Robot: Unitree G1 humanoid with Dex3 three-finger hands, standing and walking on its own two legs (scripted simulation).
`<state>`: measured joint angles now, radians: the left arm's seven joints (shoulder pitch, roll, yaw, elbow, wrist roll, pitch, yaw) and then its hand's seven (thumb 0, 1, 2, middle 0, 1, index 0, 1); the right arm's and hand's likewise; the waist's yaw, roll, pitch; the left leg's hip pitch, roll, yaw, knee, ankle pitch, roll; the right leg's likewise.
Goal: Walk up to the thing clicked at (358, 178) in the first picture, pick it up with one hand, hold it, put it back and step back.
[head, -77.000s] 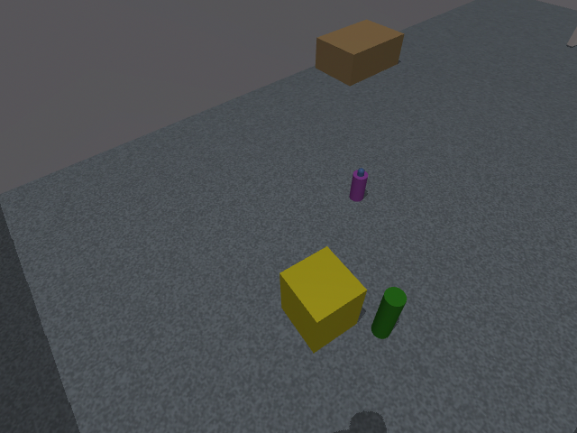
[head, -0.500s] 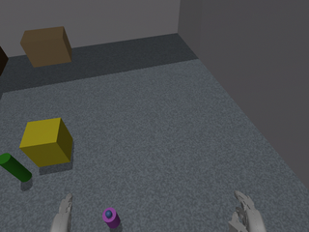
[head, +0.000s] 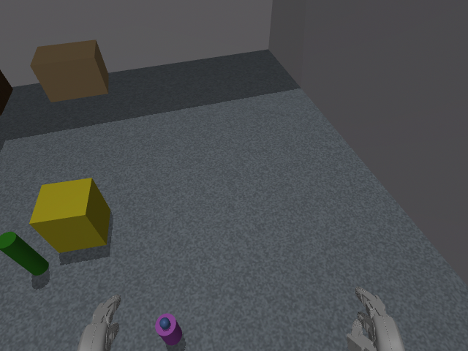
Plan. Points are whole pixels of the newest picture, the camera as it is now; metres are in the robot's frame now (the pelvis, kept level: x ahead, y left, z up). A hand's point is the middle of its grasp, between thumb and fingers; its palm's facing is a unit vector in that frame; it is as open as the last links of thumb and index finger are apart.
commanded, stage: stand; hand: left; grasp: from the side
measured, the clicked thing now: (168, 328) +0.33 +0.24 -0.63
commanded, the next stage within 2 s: none
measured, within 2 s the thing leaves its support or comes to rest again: neither
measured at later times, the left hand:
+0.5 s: hand out of the picture +0.06 +0.25 -0.11, palm faces -0.01 -0.94 -0.34, open 7.5 cm
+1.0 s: hand out of the picture +0.03 +0.25 -0.10, palm faces +0.00 -0.93 -0.36, open 7.4 cm
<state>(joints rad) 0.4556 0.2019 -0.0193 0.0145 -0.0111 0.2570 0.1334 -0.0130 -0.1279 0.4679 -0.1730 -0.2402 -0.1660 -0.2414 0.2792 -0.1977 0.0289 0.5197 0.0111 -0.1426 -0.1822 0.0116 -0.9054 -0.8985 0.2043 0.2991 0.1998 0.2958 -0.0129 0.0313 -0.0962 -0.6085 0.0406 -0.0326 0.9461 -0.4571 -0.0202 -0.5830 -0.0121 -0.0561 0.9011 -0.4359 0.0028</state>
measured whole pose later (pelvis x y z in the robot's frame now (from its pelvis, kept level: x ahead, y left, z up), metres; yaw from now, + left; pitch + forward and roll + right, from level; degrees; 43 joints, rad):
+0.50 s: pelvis -0.01 +0.01 +0.04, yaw +0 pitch -3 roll +0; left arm 0.22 0.32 0.01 0.95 0.03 0.00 0.02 0.00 0.89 0.89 -0.21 -0.30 -0.20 -0.30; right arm 0.20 -0.31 -0.03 1.00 -0.04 0.00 0.00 0.01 -0.91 -0.90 0.20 0.30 0.20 0.30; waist 0.01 0.00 0.05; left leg -0.25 0.01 -0.01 0.57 -0.28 -0.01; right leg -0.24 -0.04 -0.04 0.57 -0.28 0.01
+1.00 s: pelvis -0.01 +0.00 +0.06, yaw +0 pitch -4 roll +0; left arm 0.15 0.32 0.00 1.15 0.02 -0.01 0.01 0.00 0.90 0.90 -0.21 -0.30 -0.20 -0.30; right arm 0.14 -0.32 -0.02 1.13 -0.02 0.00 0.00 0.00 -0.91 -0.90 0.20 0.30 0.20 0.30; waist 0.02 0.02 0.07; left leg -0.14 0.01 -0.01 0.37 -0.17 -0.01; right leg -0.14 -0.04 -0.05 0.38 -0.18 0.01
